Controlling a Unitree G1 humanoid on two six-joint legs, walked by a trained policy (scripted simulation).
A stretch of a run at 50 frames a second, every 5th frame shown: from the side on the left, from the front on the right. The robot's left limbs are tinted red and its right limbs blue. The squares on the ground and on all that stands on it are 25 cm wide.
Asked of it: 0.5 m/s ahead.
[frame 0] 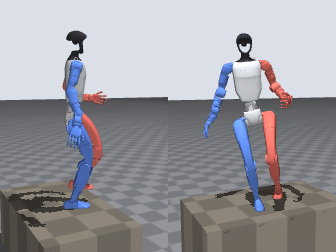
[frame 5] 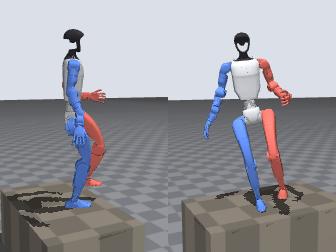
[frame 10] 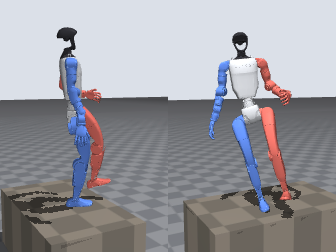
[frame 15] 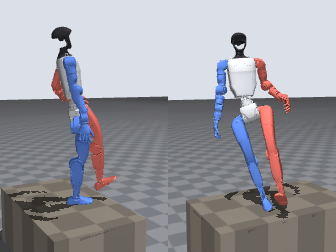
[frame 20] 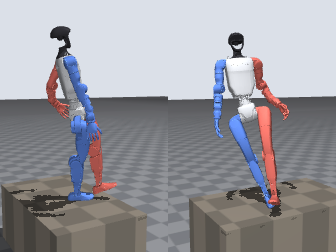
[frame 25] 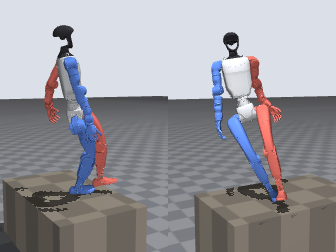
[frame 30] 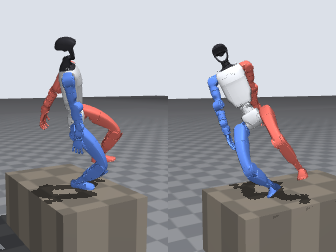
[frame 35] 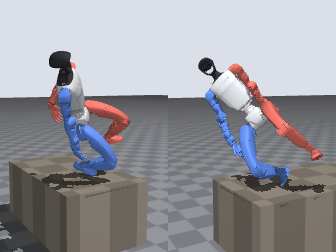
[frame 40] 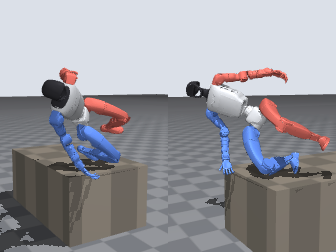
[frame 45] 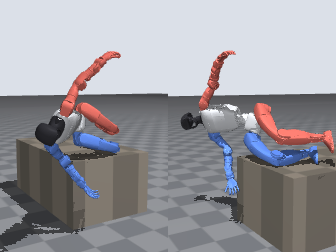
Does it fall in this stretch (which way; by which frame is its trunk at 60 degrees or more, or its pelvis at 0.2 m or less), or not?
yes: goes over to its right; its trunk at 60 degrees or more by frame 40
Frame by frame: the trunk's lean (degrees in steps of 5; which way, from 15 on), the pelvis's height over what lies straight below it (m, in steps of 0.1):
0: 5, 0.8
5: 5, 0.8
10: 10, 0.8
15: 15 backward and to its right, 0.8
20: 15 backward and to its right, 0.8
25: 15 backward and to its right, 0.7
30: 25 to its right, 0.6
35: 45 to its right, 0.5
40: 70 to its right, 0.4
45: 95 to its right, 0.3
